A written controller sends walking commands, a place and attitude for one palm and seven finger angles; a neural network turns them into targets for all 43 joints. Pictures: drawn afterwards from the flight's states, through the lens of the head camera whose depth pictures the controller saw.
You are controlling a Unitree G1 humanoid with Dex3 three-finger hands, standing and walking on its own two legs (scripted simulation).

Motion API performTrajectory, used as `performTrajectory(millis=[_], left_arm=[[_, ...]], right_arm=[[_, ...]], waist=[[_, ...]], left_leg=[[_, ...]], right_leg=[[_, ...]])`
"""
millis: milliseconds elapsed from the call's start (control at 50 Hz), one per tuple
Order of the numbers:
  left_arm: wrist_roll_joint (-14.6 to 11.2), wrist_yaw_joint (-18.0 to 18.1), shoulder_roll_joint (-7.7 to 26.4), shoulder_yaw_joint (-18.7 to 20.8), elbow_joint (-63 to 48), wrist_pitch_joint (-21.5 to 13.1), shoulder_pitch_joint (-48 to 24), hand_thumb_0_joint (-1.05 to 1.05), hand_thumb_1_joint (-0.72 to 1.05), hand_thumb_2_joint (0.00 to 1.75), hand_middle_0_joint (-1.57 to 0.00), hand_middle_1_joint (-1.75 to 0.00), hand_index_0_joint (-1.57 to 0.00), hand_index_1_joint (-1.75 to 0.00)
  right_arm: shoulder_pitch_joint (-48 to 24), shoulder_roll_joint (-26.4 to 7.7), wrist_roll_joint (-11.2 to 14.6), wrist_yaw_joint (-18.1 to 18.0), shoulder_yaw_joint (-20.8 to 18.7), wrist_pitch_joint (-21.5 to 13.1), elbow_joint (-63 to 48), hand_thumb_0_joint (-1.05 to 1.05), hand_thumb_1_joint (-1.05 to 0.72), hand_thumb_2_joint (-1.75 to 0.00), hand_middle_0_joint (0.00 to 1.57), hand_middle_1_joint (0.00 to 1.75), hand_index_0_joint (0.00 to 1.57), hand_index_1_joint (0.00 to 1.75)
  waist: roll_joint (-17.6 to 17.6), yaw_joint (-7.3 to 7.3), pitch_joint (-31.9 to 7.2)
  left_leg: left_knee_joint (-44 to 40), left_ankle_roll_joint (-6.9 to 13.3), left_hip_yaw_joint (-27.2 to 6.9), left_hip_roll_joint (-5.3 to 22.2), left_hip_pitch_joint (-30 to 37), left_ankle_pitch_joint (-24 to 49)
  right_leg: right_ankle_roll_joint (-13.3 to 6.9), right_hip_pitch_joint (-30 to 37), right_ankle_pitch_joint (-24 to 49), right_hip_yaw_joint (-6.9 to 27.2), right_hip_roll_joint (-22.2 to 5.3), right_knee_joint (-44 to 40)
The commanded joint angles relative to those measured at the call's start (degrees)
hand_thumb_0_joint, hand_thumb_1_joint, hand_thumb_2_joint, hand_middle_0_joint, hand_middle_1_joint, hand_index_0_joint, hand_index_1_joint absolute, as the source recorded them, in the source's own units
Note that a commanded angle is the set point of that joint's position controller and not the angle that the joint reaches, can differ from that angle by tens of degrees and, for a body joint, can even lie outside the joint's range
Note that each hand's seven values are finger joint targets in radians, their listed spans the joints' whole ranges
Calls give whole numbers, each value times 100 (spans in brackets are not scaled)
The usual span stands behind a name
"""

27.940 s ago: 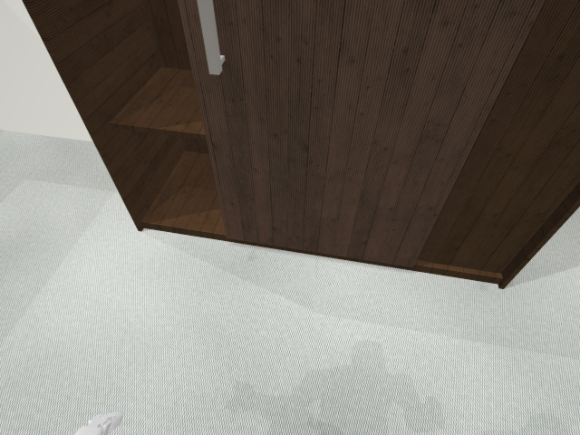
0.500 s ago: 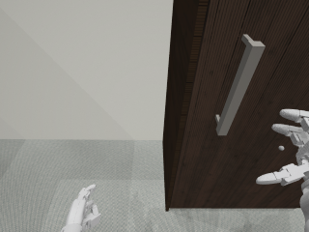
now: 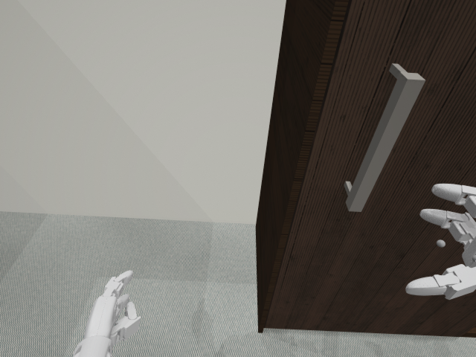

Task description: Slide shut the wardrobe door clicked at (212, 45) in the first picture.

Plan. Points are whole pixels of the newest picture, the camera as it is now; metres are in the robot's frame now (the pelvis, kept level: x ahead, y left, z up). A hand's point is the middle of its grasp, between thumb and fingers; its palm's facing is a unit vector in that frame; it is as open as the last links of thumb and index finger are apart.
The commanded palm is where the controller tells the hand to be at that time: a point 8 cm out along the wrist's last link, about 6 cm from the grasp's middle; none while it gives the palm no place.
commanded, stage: draw the hand back to the body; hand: right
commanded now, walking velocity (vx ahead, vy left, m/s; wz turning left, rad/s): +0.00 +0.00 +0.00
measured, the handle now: (372, 145) +0.42 -0.24 +0.20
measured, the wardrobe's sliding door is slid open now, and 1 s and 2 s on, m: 0.00 0.00 0.00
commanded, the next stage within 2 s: step back with the hand held close in 1.02 s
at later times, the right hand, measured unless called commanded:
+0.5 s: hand (440, 234) +0.24 -0.27 +0.17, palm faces +0.43 +0.83 -0.35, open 10.1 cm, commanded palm +0.18 -0.31 +0.18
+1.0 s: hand (441, 250) +0.21 -0.26 +0.17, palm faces +0.44 +0.83 -0.34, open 7.4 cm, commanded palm +0.17 -0.30 +0.18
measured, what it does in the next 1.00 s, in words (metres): stands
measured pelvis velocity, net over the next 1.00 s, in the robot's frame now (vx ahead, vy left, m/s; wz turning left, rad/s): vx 0.02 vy -0.01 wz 0.04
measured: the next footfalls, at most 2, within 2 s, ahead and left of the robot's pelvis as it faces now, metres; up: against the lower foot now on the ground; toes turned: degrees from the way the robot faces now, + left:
left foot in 1.76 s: -0.06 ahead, +0.08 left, +0.00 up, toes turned +2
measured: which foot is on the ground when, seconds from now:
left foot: down 0.00-1.00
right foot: down 0.00-1.00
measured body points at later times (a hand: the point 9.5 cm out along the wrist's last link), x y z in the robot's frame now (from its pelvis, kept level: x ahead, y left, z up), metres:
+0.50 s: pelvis +0.03 -0.02 +0.01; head +0.01 -0.01 +0.46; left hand +0.21 +0.21 -0.07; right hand +0.21 -0.32 +0.19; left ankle +0.01 +0.07 -0.73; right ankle +0.04 -0.09 -0.73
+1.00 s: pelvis +0.02 -0.01 +0.01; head -0.01 +0.01 +0.46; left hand +0.20 +0.22 -0.07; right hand +0.19 -0.30 +0.19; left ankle +0.01 +0.07 -0.73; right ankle +0.04 -0.09 -0.73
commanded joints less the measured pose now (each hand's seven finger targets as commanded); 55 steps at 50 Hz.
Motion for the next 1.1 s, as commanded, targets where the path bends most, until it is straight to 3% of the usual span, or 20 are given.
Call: performTrajectory(millis=[0, 20, 40, 100, 160, 260, 300, 380, 440, 480, 520, 620, 720, 760, 800, 880, 980, 1020, 1080], left_arm=[[258, -174, 447, 268, -817, -254, -785, 0, 90, 90, -20, -30, -20, -30], [277, -196, 488, 307, -849, -236, -798, 0, 90, 90, -20, -30, -20, -30], [294, -205, 512, 330, -791, -228, -714, 0, 90, 90, -20, -30, -20, -30], [286, -228, 484, 322, -789, -235, -630, 0, 90, 90, -20, -30, -20, -30], [295, -214, 495, 291, -728, -228, -568, 0, 90, 90, -20, -30, -20, -30], [343, -242, 495, 329, -695, -181, -504, 0, 90, 90, -20, -30, -20, -30], [344, -280, 473, 334, -702, -133, -504, 0, 90, 90, -20, -30, -20, -30], [339, -347, 458, 363, -740, 2, -462, 0, 90, 90, -20, -30, -20, -30], [334, -365, 461, 388, -778, 69, -438, 0, 90, 90, -20, -30, -20, -30], [324, -384, 445, 392, -834, 97, -439, 0, 90, 90, -20, -30, -20, -30], [327, -377, 450, 398, -860, 136, -440, 0, 90, 90, -20, -30, -20, -30], [327, -356, 435, 404, -901, 185, -474, 0, 90, 90, -20, -30, -20, -30], [320, -316, 417, 384, -884, 203, -548, 0, 90, 90, -20, -30, -20, -30], [333, -304, 421, 383, -882, 181, -555, 0, 90, 90, -20, -30, -20, -30], [348, -290, 413, 376, -878, 169, -584, 0, 90, 90, -20, -30, -20, -30], [336, -286, 386, 380, -859, 177, -620, 0, 90, 90, -20, -30, -20, -30], [352, -285, 383, 389, -841, 144, -615, 0, 90, 90, -20, -30, -20, -30], [357, -287, 388, 388, -839, 140, -631, 0, 90, 90, -20, -30, -20, -30], [345, -288, 377, 392, -823, 138, -634, 0, 90, 90, -20, -30, -20, -30]], right_arm=[[-194, -868, -767, -1485, -353, -1397, -1216, 0, 22, -36, 24, 96, 24, 96], [-245, -977, -848, -1599, -385, -1562, -1504, 0, 19, -37, 24, 94, 24, 94], [-207, -1014, -918, -1696, -422, -1698, -1495, 0, 15, -39, 24, 92, 24, 92], [-89, -862, -1108, -1834, -283, -1992, -1724, 0, 4, -44, 23, 85, 23, 85], [-97, -700, -1233, -1865, -65, -2121, -1746, 0, -7, -50, 23, 79, 23, 79], [291, -752, -1318, -1861, -213, -2248, -1803, 0, -25, -58, 22, 68, 22, 68], [484, -703, -1308, -1814, -196, -2250, -1820, 0, -32, -62, 22, 64, 22, 64], [838, -673, -1287, -1736, -273, -2227, -1690, 0, -47, -69, 22, 55, 22, 55], [879, -709, -1291, -1694, -315, -2235, -1818, 0, -57, -74, 21, 49, 21, 49], [939, -651, -1280, -1670, -253, -2242, -1911, 0, -65, -78, 21, 45, 21, 45], [1009, -688, -1265, -1667, -298, -2220, -1876, 0, -72, -81, 21, 41, 21, 41], [1001, -683, -1271, -1662, -287, -2236, -1974, 0, -90, -90, 20, 30, 20, 30], [820, -638, -1280, -1680, -191, -2234, -1929, 0, -90, -90, 20, 30, 20, 30], [747, -680, -1286, -1696, -214, -2260, -1973, 0, -90, -90, 20, 30, 20, 30], [832, -690, -1286, -1706, -241, -2269, -1951, 0, -90, -90, 20, 30, 20, 30], [869, -618, -1253, -1681, -188, -2267, -1803, 0, -90, -90, 20, 30, 20, 30], [905, -689, -1265, -1695, -270, -2315, -1844, 0, -90, -90, 20, 30, 20, 30], [923, -686, -1251, -1689, -269, -2323, -1810, 0, -90, -90, 20, 30, 20, 30], [913, -644, -1251, -1678, -231, -2335, -1767, 0, -90, -90, 20, 30, 20, 30]], waist=[[117, 44, 367], [-21, 11, 119], [173, 6, -89], [-214, 16, -461], [-243, 72, -177], [34, -5, -392], [-98, -28, -370], [3, -34, -198], [-181, -30, -278], [-234, -19, -302], [7, -15, -269], [-33, -3, -243], [-178, 39, 44], [-48, 41, 25], [-131, 4, -17], [60, 21, 167], [-99, -12, 11], [99, -16, 72], [53, 0, 156]], left_leg=[[-1366, -180, -1090, 973, -587, -1484], [-1298, -180, -1033, 938, -395, -1235], [-1186, -187, -857, 847, -245, -947], [-904, -200, -544, 590, 23, -32], [-884, -206, -461, 496, 77, 316], [-832, -202, -377, 455, 384, 812], [-842, -212, -394, 460, 408, 969], [-878, -218, -398, 456, 438, 1094], [-902, -216, -420, 451, 483, 1189], [-906, -231, -424, 461, 456, 1146], [-925, -240, -430, 448, 446, 1173], [-974, -237, -457, 469, 448, 1054], [-1130, -231, -522, 485, 275, 670], [-1175, -227, -544, 497, 298, 588], [-1172, -223, -542, 501, 344, 635], [-1290, -240, -602, 524, 235, 441], [-1294, -229, -624, 548, 355, 457], [-1292, -239, -621, 539, 337, 531], [-1326, -239, -636, 547, 290, 393]], right_leg=[[185, -62, -247, 12, -158, -517], [150, 68, -126, -28, -176, -614], [103, 171, -8, -22, -197, -729], [49, 615, 444, 26, -273, -1097], [75, 721, 708, 103, -314, -1323], [182, 903, 1526, 125, -376, -1416], [240, 961, 1835, 105, -386, -1402], [294, 899, 2056, 64, -427, -1411], [323, 972, 2254, 48, -440, -1376], [333, 1027, 2233, 58, -460, -1395], [293, 974, 2149, 36, -442, -1379], [238, 924, 1791, 1, -390, -1384], [152, 866, 1203, -20, -340, -1412], [123, 849, 1079, -15, -321, -1407], [102, 865, 1108, -41, -294, -1404], [59, 842, 912, -84, -282, -1391], [51, 885, 914, -106, -261, -1390], [41, 859, 969, -101, -261, -1391], [39, 849, 870, -99, -260, -1403]])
